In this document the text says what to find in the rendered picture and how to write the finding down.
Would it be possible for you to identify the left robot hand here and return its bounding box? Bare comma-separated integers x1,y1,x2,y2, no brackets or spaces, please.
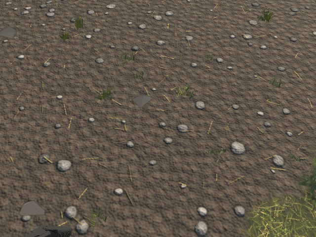
24,224,72,237

